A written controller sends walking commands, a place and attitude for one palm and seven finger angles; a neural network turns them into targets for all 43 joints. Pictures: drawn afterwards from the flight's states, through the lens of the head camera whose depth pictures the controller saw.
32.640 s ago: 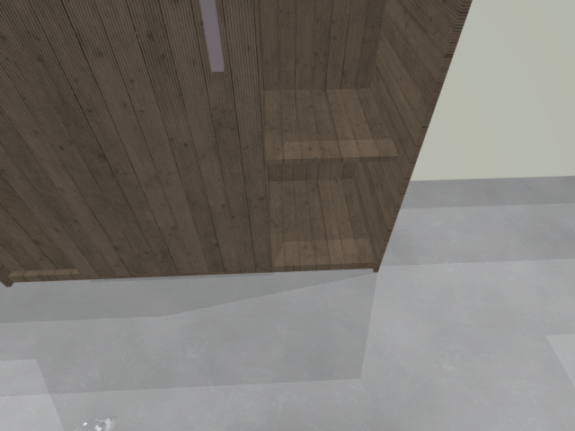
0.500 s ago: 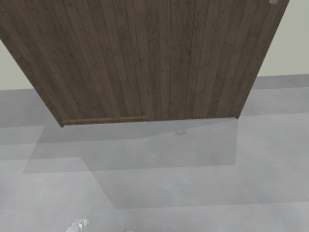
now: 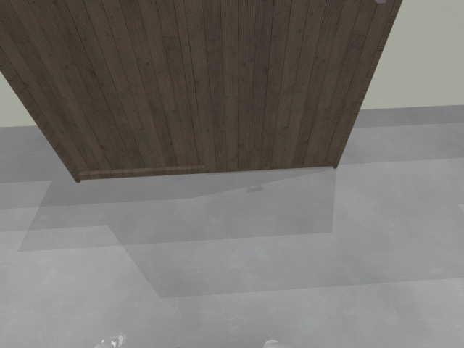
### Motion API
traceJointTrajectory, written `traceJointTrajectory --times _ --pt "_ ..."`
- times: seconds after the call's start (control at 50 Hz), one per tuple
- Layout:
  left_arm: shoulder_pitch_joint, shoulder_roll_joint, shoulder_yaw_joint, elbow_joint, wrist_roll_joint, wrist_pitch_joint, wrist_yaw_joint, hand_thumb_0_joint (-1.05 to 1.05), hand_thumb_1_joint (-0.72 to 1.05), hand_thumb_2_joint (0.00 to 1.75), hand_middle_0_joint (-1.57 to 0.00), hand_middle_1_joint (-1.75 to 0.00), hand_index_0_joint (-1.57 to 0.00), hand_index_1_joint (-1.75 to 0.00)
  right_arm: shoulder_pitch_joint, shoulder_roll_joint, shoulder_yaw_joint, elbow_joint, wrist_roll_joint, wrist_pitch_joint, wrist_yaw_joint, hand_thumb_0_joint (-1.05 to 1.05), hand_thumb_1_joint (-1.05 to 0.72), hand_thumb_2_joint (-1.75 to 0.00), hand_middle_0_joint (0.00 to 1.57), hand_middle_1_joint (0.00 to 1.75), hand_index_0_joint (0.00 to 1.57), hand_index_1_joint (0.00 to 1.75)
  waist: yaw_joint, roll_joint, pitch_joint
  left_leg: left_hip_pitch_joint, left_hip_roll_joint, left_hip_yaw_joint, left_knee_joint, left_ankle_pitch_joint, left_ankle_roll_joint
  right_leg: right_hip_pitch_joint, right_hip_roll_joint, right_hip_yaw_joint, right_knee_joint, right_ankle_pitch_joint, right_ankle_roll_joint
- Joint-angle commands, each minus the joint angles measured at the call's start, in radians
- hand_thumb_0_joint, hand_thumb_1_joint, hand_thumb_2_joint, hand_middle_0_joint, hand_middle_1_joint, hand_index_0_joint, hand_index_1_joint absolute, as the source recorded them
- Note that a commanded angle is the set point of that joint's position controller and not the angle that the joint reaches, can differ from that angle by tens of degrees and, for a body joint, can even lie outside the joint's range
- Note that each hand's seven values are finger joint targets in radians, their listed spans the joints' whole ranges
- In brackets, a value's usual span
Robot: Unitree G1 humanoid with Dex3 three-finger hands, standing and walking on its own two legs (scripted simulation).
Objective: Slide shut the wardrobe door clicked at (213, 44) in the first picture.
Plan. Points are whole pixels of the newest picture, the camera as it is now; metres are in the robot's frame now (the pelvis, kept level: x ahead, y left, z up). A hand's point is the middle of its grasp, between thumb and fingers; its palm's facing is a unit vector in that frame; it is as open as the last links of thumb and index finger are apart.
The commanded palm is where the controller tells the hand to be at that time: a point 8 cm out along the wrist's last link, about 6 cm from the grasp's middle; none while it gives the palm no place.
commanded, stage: relax the arm and regain balance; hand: left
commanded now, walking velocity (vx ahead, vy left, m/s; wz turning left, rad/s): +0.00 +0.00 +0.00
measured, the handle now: out of the picture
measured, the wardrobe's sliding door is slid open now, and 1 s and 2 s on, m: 0.00 0.00 0.00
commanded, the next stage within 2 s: step back with the hand held close in 0.32 s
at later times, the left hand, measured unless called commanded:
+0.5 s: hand out of the picture +0.15 +0.20 -0.10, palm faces +0.20 -0.95 -0.23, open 15.7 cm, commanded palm +0.13 +0.27 +0.18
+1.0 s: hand (18, 290) +0.18 +0.27 +0.12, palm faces +0.29 -0.89 -0.35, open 7.5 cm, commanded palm +0.14 +0.32 +0.18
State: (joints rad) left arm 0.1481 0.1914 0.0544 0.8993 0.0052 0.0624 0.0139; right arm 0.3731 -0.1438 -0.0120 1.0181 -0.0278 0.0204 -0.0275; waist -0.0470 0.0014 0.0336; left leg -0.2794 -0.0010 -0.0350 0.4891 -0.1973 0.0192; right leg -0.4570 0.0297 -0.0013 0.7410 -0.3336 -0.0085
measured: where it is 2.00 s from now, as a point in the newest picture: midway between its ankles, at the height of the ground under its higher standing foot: outside the picture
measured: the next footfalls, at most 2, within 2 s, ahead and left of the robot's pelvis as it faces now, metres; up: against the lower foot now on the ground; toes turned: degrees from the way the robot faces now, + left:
right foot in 0.06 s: +0.08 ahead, -0.10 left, +0.00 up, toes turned +2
right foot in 1.18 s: +0.00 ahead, -0.06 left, +0.00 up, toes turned -1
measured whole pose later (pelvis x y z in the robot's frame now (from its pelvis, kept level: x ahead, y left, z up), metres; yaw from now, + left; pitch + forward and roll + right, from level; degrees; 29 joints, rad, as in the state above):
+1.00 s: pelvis +0.00 +0.04 +0.01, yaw +0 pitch +0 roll -1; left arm 0.59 0.35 0.28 -0.59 -0.02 -0.12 0.06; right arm 0.10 -0.18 0.01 0.50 0.00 -0.17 -0.05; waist 0.09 -0.11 0.10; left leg -0.27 0.00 -0.01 0.47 -0.19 0.01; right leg -0.28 0.00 0.04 0.49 -0.17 0.03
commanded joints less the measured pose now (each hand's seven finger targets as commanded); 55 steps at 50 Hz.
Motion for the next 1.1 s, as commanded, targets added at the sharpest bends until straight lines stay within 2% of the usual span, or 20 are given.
traceJointTrajectory --times 0.0,0.02,0.04,0.08,0.12,0.26,0.42,0.44,0.46,0.48,0.5,0.56,0.6,0.64,0.68,0.72,0.84,0.92,1.02,1.08 --pt "0.205 0.05 -0.006 -0.006 0.015 -0.05 -0.002 0.0 -0.5 0.3 -0.15 -0.3 -0.15 -0.3 -0.157 -0.158 -0.022 -0.098 -0.008 -0.035 -0.01 0.0 -0.9 -0.9 0.2 0.3 0.2 0.3 0.14 0.045 0.024 -0.201 0.142 -0.16 -0.148 -0.152 0.115 0.285 -0.064 0.033 -0.177 -0.053 0.02" --pt "0.19 0.067 -0.012 0.004 0.015 -0.071 0.004 0.0 -0.5 0.3 -0.15 -0.3 -0.15 -0.3 -0.078 -0.121 -0.019 -0.077 0.003 -0.033 -0.009 0.0 -0.9 -0.9 0.2 0.3 0.2 0.3 0.093 -0.082 0.037 -0.117 0.051 -0.109 -0.007 -0.05 0.074 0.235 -0.083 0.148 -0.376 -0.028 0.004" --pt "0.151 0.12 -0.009 -0.004 0.015 -0.082 0.011 0.0 -0.5 0.3 -0.15 -0.3 -0.15 -0.3 -0.022 -0.068 -0.013 -0.076 0.017 -0.027 -0.004 0.0 -0.9 -0.9 0.2 0.3 0.2 0.3 0.041 -0.211 0.048 -0.131 0.008 -0.046 0.049 -0.081 0.041 0.186 -0.222 0.326 -0.457 -0.032 -0.048" --pt "0.075 0.14 -0.005 -0.038 0.017 -0.081 0.005 0.0 -0.5 0.3 -0.15 -0.3 -0.15 -0.3 0.038 -0.068 -0.019 -0.041 0.008 -0.015 0.005 0.0 -0.9 -0.9 0.2 0.3 0.2 0.3 0.003 -0.117 -0.016 0.057 0.004 -0.032 0.058 -0.084 0.036 0.006 -0.237 0.354 -0.513 -0.337 -0.094" --pt "0.032 0.132 0.0 -0.052 0.02 -0.077 0.009 0.0 -0.5 0.3 -0.15 -0.3 -0.15 -0.3 0.048 -0.081 -0.023 -0.027 0.002 -0.008 0.008 0.0 -0.9 -0.9 0.2 0.3 0.2 0.3 -0.003 -0.19 0.013 0.085 0.002 -0.016 0.099 -0.057 0.04 -0.057 -0.209 0.322 -0.53 -0.382 -0.087" --pt "0.026 0.126 0.0 -0.059 0.019 -0.055 0.0 0.0 -0.5 0.3 -0.15 -0.3 -0.15 -0.3 0.025 -0.099 -0.016 -0.041 -0.005 -0.022 0.008 0.0 -0.9 -0.9 0.2 0.3 0.2 0.3 0.018 0.011 0.068 -0.024 0.051 -0.083 -0.119 -0.183 0.062 0.02 -0.091 0.167 -0.411 -0.272 -0.02" --pt "0.055 0.13 -0.007 -0.021 0.014 -0.072 -0.004 0.0 -0.5 0.3 -0.15 -0.3 -0.15 -0.3 0.019 -0.109 -0.007 -0.028 0.0 -0.04 0.006 0.0 -0.9 -0.9 0.2 0.3 0.2 0.3 0.034 -0.025 0.009 -0.002 0.047 -0.055 -0.121 -0.086 0.044 0.118 -0.117 0.178 -0.426 -0.191 -0.029" --pt "-0.748 1.232 0.773 -2.308 -0.138 -0.329 0.164 0.0 0.9 0.9 -0.2 -0.3 -0.2 -0.3 -0.342 -0.39 -0.056 -0.603 0.151 -0.219 -0.034 0.0 -0.9 -0.9 0.2 0.3 0.2 0.3 0.174 0.146 -0.293 0.153 0.05 -0.053 0.028 -0.103 0.065 0.232 -0.134 0.103 -0.356 -0.024 0.168" --pt "-0.46 1.204 0.64 -2.192 -0.033 -0.351 0.188 0.0 0.9 0.9 -0.2 -0.3 -0.2 -0.3 -0.123 -0.188 0.026 -0.205 0.055 -0.33 -0.079 0.0 -0.9 -0.9 0.2 0.3 0.2 0.3 0.141 0.207 -0.336 -0.016 0.113 -0.123 0.112 -0.021 0.056 0.193 -0.142 0.213 -0.217 -0.004 0.042" --pt "-0.058 0.904 0.582 -1.978 -0.042 -0.176 0.182 0.0 0.9 0.9 -0.2 -0.3 -0.2 -0.3 -0.159 -0.142 0.004 -0.185 0.065 -0.323 -0.064 0.0 -0.9 -0.9 0.2 0.3 0.2 0.3 0.134 0.252 -0.29 0.038 0.128 -0.162 -0.026 0.016 0.043 0.228 -0.052 0.083 -0.207 -0.001 0.039" --pt "-0.023 0.828 0.582 -2.056 -0.046 -0.09 0.189 0.0 0.9 0.9 -0.2 -0.3 -0.2 -0.3 -0.188 -0.156 0.002 -0.269 0.052 -0.318 -0.059 0.0 -0.9 -0.9 0.2 0.3 0.2 0.3 0.134 0.276 -0.249 -0.049 0.123 -0.211 -0.111 0.038 0.049 0.288 -0.014 0.054 -0.218 0.001 0.083" --pt "0.048 0.501 0.464 -2.082 -0.043 -0.208 0.167 0.0 0.9 0.9 -0.2 -0.3 -0.2 -0.3 -0.317 -0.119 -0.003 -0.48 0.068 -0.395 -0.017 0.0 -0.9 -0.9 0.2 0.3 0.2 0.3 0.102 0.304 -0.263 -0.143 0.08 -0.104 -0.021 0.008 0.065 0.414 -0.071 0.064 -0.232 0.039 0.064" --pt "0.39 0.296 0.406 -1.525 -0.058 -0.241 0.113 0.0 0.9 0.9 -0.2 -0.3 -0.2 -0.3 -0.264 -0.139 -0.058 -0.432 0.078 -0.375 -0.006 0.0 -0.9 -0.9 0.2 0.3 0.2 0.3 0.061 0.042 -0.189 -0.132 0.018 -0.015 0.061 -0.067 0.019 0.327 -0.132 0.182 -0.377 0.121 0.051" --pt "0.417 0.199 0.379 -1.014 -0.07 -0.227 0.081 0.0 0.9 0.9 -0.2 -0.3 -0.2 -0.3 -0.271 -0.138 -0.103 -0.37 0.084 -0.306 0.001 0.0 -0.9 -0.9 0.2 0.3 0.2 0.3 0.061 -0.177 0.023 -0.091 0.008 0.009 0.114 -0.053 -0.003 0.091 -0.196 0.213 -0.52 -0.033 0.008" --pt "0.224 0.309 0.401 -0.994 -0.088 -0.264 0.061 0.0 0.9 0.9 -0.2 -0.3 -0.2 -0.3 -0.298 -0.134 -0.098 -0.372 0.099 -0.277 -0.004 0.0 -0.9 -0.9 0.2 0.3 0.2 0.3 0.052 -0.422 0.131 -0.059 0.024 -0.033 0.102 -0.04 0.017 -0.043 -0.19 0.157 -0.558 -0.14 -0.014" --pt "0.16 0.31 0.377 -0.982 -0.11 -0.28 0.036 0.0 0.9 0.9 -0.2 -0.3 -0.2 -0.3 -0.323 -0.14 -0.093 -0.389 0.111 -0.274 -0.008 0.0 -0.9 -0.9 0.2 0.3 0.2 0.3 0.044 -0.476 0.126 0.019 0.044 -0.047 0.019 0.015 0.038 -0.071 -0.151 0.097 -0.54 -0.128 0.009" --pt "0.173 0.468 0.427 -1.827 -0.054 -0.343 0.043 0.0 0.9 0.9 -0.2 -0.3 -0.2 -0.3 -0.353 -0.143 -0.031 -0.611 0.058 -0.199 -0.016 0.0 -0.9 -0.9 0.2 0.3 0.2 0.3 0.076 -0.04 -0.179 0.049 0.025 0.053 -0.104 0.15 0.061 0.295 -0.082 0.076 -0.388 0.28 0.064" --pt "0.208 0.467 0.489 -1.993 -0.024 -0.339 0.096 0.0 0.9 0.9 -0.2 -0.3 -0.2 -0.3 -0.301 -0.153 -0.02 -0.643 0.025 -0.226 -0.027 0.0 -0.9 -0.9 0.2 0.3 0.2 0.3 0.102 0.357 -0.297 0.049 0.094 0.009 -0.132 0.341 0.077 0.431 0.002 0.038 -0.191 0.439 0.052" --pt "0.128 0.38 0.448 -1.787 -0.036 -0.31 0.12 0.0 0.9 0.9 -0.2 -0.3 -0.2 -0.3 -0.277 -0.138 -0.025 -0.597 0.024 -0.268 -0.011 0.0 -0.9 -0.9 0.2 0.3 0.2 0.3 0.094 0.366 -0.172 0.079 0.195 -0.026 -0.158 0.426 0.101 0.274 0.012 -0.016 -0.045 -0.028 0.032" --pt "0.155 0.312 0.4 -1.662 -0.034 -0.307 0.097 0.0 0.9 0.9 -0.2 -0.3 -0.2 -0.3 -0.256 -0.141 -0.024 -0.558 0.022 -0.269 0.011 0.0 -0.9 -0.9 0.2 0.3 0.2 0.3 0.081 0.168 -0.146 0.185 0.223 -0.059 -0.113 0.592 0.115 0.224 0.009 -0.02 -0.158 -0.008 0.036"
